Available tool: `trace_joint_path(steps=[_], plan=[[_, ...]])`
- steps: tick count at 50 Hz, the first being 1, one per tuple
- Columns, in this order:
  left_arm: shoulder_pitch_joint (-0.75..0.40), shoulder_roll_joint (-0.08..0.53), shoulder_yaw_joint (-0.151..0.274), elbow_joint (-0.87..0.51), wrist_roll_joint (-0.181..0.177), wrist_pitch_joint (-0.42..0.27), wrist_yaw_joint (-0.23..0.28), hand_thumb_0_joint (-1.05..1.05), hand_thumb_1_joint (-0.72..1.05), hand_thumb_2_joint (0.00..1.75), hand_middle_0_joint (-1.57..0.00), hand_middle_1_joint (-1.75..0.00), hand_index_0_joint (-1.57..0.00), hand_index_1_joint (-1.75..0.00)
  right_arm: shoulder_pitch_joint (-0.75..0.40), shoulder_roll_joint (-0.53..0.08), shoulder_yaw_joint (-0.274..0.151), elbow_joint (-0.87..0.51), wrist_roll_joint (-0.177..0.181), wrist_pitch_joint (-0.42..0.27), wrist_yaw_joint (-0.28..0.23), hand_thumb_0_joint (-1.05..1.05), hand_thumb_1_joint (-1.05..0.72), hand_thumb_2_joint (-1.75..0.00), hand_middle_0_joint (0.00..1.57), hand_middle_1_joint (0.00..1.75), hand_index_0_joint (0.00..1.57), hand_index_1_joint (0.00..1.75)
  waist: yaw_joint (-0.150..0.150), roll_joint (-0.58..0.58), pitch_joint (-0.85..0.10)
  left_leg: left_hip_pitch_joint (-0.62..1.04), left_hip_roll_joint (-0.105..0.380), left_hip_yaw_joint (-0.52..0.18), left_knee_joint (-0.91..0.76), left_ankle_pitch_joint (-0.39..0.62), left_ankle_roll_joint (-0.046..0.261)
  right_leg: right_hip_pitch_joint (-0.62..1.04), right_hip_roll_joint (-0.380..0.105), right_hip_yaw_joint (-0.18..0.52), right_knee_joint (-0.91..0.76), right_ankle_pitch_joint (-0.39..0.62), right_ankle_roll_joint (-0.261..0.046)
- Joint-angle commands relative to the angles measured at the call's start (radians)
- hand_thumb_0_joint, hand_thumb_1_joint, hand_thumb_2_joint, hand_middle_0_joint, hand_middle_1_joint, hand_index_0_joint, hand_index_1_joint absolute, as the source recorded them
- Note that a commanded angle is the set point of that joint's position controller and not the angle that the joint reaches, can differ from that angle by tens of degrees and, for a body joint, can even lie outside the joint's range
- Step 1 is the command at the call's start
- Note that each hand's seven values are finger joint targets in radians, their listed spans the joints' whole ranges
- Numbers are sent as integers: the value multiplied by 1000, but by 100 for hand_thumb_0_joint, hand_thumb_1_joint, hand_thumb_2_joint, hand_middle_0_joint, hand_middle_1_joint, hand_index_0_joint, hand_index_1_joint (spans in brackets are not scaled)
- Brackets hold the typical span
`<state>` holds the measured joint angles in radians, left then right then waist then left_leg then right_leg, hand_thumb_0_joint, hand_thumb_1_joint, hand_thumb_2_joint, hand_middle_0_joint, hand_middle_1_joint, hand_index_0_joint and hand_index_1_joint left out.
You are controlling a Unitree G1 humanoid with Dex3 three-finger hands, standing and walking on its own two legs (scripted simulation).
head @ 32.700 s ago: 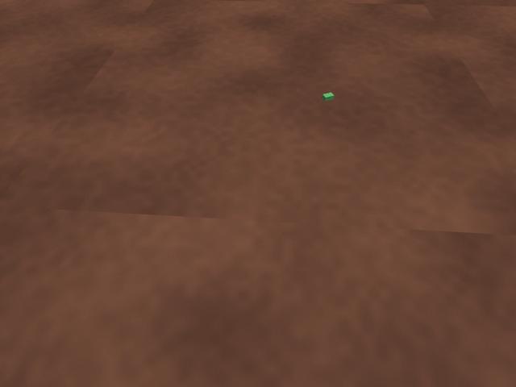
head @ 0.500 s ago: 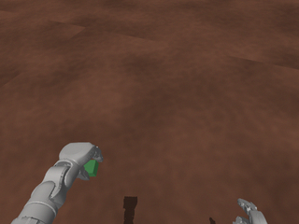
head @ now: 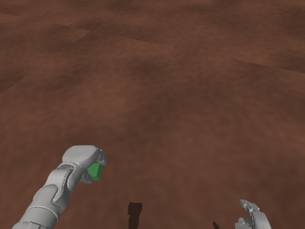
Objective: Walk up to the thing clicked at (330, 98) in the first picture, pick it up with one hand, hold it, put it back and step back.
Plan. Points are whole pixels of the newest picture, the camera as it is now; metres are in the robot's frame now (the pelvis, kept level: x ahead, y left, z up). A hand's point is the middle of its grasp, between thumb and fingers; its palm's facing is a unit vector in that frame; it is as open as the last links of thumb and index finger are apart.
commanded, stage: hold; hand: left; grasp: from above
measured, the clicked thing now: (89, 171) +0.30 +0.22 -0.06
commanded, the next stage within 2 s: crouch in 0.40 s
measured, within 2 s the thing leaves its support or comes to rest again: neither
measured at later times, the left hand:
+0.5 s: hand (87, 166) +0.30 +0.21 -0.02, palm faces -0.44 -0.02 -0.90, open 6.9 cm
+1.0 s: hand (96, 178) +0.32 +0.24 -0.17, palm faces -0.41 +0.09 -0.91, open 6.9 cm
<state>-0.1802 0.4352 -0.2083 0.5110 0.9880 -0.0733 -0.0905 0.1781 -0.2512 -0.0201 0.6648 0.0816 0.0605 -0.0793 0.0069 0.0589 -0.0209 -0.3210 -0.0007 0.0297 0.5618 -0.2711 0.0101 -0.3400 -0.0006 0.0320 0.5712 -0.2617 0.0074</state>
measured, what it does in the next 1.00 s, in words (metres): lowers itself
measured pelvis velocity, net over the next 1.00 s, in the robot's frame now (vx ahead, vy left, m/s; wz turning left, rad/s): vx -0.03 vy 0.00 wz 0.02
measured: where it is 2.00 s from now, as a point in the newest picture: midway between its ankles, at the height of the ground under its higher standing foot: outside the picture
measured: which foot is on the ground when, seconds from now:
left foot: down 0.00-1.00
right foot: down 0.00-1.00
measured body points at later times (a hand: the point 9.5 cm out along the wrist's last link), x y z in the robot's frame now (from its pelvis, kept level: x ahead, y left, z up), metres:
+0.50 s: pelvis +0.01 +0.00 +0.00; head +0.02 -0.03 +0.45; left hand +0.32 +0.21 +0.03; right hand +0.15 -0.26 -0.11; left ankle +0.01 +0.11 -0.73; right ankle +0.02 -0.12 -0.73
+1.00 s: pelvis -0.03 +0.00 -0.08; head +0.07 +0.01 +0.36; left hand +0.34 +0.23 -0.12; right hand +0.10 -0.28 -0.20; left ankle +0.01 +0.11 -0.73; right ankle +0.02 -0.12 -0.73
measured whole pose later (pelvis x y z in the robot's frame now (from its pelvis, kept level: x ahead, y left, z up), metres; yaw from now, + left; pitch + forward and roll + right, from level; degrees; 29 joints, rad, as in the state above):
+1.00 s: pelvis -0.03 +0.00 -0.08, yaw +1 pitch +18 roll -1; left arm -0.51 0.44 -0.18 1.01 1.19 -0.17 0.25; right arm 0.17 -0.27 -0.06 0.66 0.02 0.09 -0.03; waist -0.05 0.01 -0.13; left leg -1.00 0.01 -0.01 1.14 -0.46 0.01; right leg -0.99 0.01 -0.01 1.12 -0.45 0.01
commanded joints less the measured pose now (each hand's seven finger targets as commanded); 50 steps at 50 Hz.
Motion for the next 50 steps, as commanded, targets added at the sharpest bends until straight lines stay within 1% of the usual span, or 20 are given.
trace_joint_path(steps=[1, 4, 6, 8, 10, 12, 14, 21, 24, 25, 26, 28, 32, 35, 38, 42, 44, 46, 47, 50], plan=[[-335, 196, 109, -184, -12, -8, 45, 0, 84, 19, -114, -25, -119, -21, -91, -123, -34, -138, -6, -38, -12, 0, -91, -90, 20, 30, 20, 30, -9, -36, -218, 127, -18, -13, -87, 161, 6, 55, 35, -11, -104, 122, -22], [-281, 201, 126, -166, -15, -4, 51, 0, 83, 16, -113, -25, -119, -19, -95, -123, -35, -143, -3, -34, -12, 0, -91, -90, 20, 30, 20, 30, 8, -47, -208, 115, -21, -11, -93, 156, 6, 63, 33, -13, -113, 113, -22], [-251, 181, 109, -159, -8, -2, 45, 0, 84, 17, -113, -25, -119, -20, -92, -123, -38, -144, -4, -31, -10, 0, -91, -90, 20, 30, 20, 30, 1, -48, -217, 127, -19, -11, -93, 176, 6, 69, 32, -11, -109, 134, -23], [-282, 192, 106, -178, -7, -6, 44, 0, 83, 16, -113, -24, -118, -19, -93, -125, -38, -139, -4, -28, -11, 0, -91, -90, 20, 30, 20, 30, 1, -54, -223, 131, -17, -15, -92, 189, 6, 73, 35, -15, -107, 146, -22], [-302, 222, 133, -159, -1, -9, 51, 0, 83, 18, -114, -22, -119, -18, -88, -125, -38, -137, -4, -25, -13, 0, -91, -90, 20, 30, 20, 30, -1, -44, -221, 134, -22, -9, -90, 188, 9, 72, 29, -8, -116, 150, -19], [-354, 213, 120, -184, -9, -16, 55, 0, 87, 19, -117, -25, -122, -20, -90, -120, -34, -136, -5, -26, -14, 0, -91, -90, 20, 30, 20, 30, -7, -50, -232, 137, -21, -12, -93, 180, 10, 70, 29, -7, -116, 147, -18], [-308, 201, 120, -159, -10, -14, 62, 0, 86, 20, -118, -23, -122, -19, -84, -123, -37, -137, -2, -23, -14, 0, -91, -90, 20, 30, 20, 30, -3, -50, -236, 145, -22, -9, -92, 195, 11, 79, 27, -5, -118, 163, -17], [-334, 219, 133, -132, 9, -10, 74, 0, 83, 15, -113, -22, -118, -17, -68, -127, -45, -119, -4, -16, -15, 0, -91, -90, 20, 30, 20, 30, -4, -54, -266, 159, -21, -7, -85, 260, 10, 103, 29, -12, -111, 227, -17], [-353, 201, 111, -123, -5, -7, 67, 0, 87, 18, -117, -23, -122, -19, -73, -127, -45, -126, -1, -15, -13, 0, -91, -90, 20, 30, 20, 30, -5, -54, -232, 154, -19, -8, -99, 230, 10, 92, 30, -12, -123, 198, -19], [-331, 195, 109, -111, -8, -7, 66, 0, 90, 10, -115, -29, -124, -21, -75, -127, -44, -128, 0, -15, -13, 0, -93, -92, 20, 30, 20, 30, -1, -53, -225, 152, -19, -8, -105, 221, 9, 91, 30, -12, -126, 188, -21], [-299, 186, 103, -90, -11, -7, 61, 0, 82, 10, -107, -25, -116, -19, -79, -129, -44, -131, 1, -14, -12, 0, -89, -90, 20, 30, 20, 30, 1, -61, -205, 141, -17, -10, -109, 211, 8, 87, 32, -15, -129, 171, -22], [-282, 185, 104, -86, -10, -11, 55, 0, 80, 19, -113, -22, -117, -18, -79, -127, -44, -134, 0, -11, -11, 0, -89, -90, 20, 30, 20, 30, 6, -70, -205, 135, -19, -8, -106, 217, 10, 93, 30, -15, -128, 179, -21], [-262, 174, 96, -34, 8, -35, 67, 0, 82, 20, -115, -21, -118, -18, -67, -122, -41, -134, -1, -4, -12, 0, -90, -90, 20, 30, 20, 30, -14, -105, -187, 103, -23, -5, -77, 210, 15, 55, 26, -11, -114, 183, -16], [-338, 179, 114, -2, 26, -77, 111, 0, 82, 22, -116, -20, -119, -17, -60, -120, -39, -124, -10, 3, -9, 0, -90, -90, 20, 30, 20, 30, -25, -101, -183, 29, -26, -7, -9, 177, 11, -28, 25, -10, -52, 156, -18], [-422, 200, 144, 57, 67, -124, 193, 0, 83, 16, -116, -20, -120, -16, -46, -126, -48, -108, -29, 6, -1, 0, -90, -90, 20, 30, 20, 30, -40, -82, -227, -94, -28, -3, 122, 125, 6, -153, 27, -14, 68, 110, -21], [-467, 157, 108, 224, 159, -126, 306, 0, 81, 18, -115, -22, -119, -18, 23, -138, -72, -100, -56, 14, 19, 0, -90, -90, 20, 30, 20, 30, -67, -58, -341, -273, -30, 0, 329, 112, 0, -324, 27, -13, 251, 107, -26], [-572, 173, 101, 262, 190, -115, 357, 0, 81, 20, -117, -21, -120, -19, 48, -150, -81, -90, -64, 19, 32, 0, -90, -90, 20, 30, 20, 30, -77, -38, -399, -347, -26, -3, 411, 94, 4, -414, 27, -15, 319, 81, -27], [-655, 170, 92, 322, 201, -104, 394, 0, 83, 21, -118, -24, -121, -21, 66, -164, -93, -80, -69, 17, 41, 0, -91, -90, 20, 30, 20, 30, -90, -21, -433, -422, -21, -18, 471, 39, 1, -522, 30, -26, 390, 24, -31], [-689, 209, 116, 346, 203, -99, 409, 0, 82, 24, -118, -24, -120, -22, 70, -168, -95, -74, -72, 13, 43, 0, -91, -90, 20, 30, 20, 30, -84, -4, -457, -461, -21, -25, 500, 10, 0, -557, 30, -29, 425, 0, -32], [-751, 207, 114, 404, 198, -81, 432, 0, 85, 21, -119, -22, -123, -19, 101, -175, -101, -56, -79, -1, 45, 0, -91, -90, 20, 30, 20, 30, -103, -9, -550, -561, -23, -32, 586, -38, 10, -632, 29, -33, 512, -35, -32]])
